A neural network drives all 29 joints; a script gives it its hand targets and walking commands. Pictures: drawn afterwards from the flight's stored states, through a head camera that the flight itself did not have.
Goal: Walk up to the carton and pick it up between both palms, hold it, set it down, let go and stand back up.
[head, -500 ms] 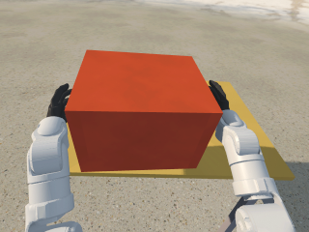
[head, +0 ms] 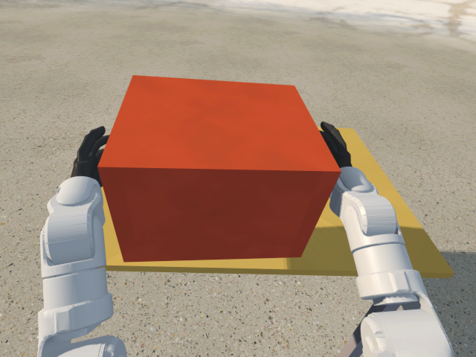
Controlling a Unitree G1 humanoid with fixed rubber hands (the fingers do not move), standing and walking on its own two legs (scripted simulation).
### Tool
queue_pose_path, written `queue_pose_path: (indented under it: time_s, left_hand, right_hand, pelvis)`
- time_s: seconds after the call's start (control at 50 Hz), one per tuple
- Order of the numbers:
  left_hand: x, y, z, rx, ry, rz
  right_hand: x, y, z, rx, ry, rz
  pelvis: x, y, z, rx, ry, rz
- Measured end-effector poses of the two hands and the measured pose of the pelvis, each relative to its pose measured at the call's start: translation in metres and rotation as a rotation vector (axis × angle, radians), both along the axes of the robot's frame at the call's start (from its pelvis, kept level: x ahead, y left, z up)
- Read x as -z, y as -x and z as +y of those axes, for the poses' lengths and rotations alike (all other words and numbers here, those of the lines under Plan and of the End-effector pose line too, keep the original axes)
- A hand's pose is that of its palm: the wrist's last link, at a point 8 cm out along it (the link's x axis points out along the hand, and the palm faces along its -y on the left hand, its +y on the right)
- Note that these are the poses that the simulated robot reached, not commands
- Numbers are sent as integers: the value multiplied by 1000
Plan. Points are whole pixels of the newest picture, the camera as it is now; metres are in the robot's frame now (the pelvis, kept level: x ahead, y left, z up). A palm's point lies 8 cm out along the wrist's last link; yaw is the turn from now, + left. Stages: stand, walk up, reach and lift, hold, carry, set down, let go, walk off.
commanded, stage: hold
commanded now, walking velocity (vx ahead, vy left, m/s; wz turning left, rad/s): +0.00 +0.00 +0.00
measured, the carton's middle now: (216, 166) +0.39 +0.02 +0.18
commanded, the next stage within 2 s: none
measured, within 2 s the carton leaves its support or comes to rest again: neither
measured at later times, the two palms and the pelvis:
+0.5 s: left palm (89, 183) +0.33 +0.21 +0.19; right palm (335, 171) +0.34 -0.17 +0.20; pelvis +0.00 +0.00 +0.00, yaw +0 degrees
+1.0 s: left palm (92, 181) +0.33 +0.20 +0.20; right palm (339, 172) +0.34 -0.18 +0.20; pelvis +0.00 +0.00 +0.00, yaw +0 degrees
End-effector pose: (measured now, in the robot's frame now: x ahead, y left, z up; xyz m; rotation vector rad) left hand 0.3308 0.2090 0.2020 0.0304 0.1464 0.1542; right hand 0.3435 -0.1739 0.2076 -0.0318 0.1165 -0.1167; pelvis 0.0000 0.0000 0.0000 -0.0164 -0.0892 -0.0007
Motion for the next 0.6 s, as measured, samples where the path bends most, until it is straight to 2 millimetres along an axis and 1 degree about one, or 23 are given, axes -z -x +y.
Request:
queue_pose_path:
  time_s: [0.18, 0.38, 0.46, 0.6]
  left_hand:
    - [6, 0, 0, 1, 4, 17]
    - [4, 0, -1, 1, 7, 9]
    - [7, -1, 0, -1, 17, 18]
    - [6, 4, 1, 1, 7, 0]
  right_hand:
    - [7, 1, 0, 1, 8, 17]
    - [4, 1, -1, 2, 5, 7]
    - [5, 0, 0, 1, 12, 17]
    - [2, 4, 1, 0, 6, -3]
  pelvis:
    - [0, 2, 2, 1, 1, -3]
    - [0, 0, 3, 3, 0, -5]
    - [0, 1, 3, 4, 0, -12]
    - [0, 0, 3, 3, 1, -9]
